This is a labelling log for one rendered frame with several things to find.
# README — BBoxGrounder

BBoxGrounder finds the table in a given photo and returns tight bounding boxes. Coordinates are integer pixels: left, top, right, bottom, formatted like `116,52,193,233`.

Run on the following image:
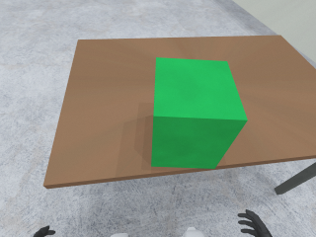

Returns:
43,35,316,195

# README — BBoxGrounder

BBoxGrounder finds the robot right hand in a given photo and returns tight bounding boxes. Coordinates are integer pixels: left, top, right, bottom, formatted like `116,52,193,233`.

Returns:
237,209,273,237

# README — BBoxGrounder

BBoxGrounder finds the carton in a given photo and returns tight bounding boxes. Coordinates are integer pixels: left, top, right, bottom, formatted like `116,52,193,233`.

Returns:
151,57,248,169

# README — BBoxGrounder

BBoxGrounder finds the robot left hand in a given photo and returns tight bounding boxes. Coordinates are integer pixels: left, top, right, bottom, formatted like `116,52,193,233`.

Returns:
33,225,55,237

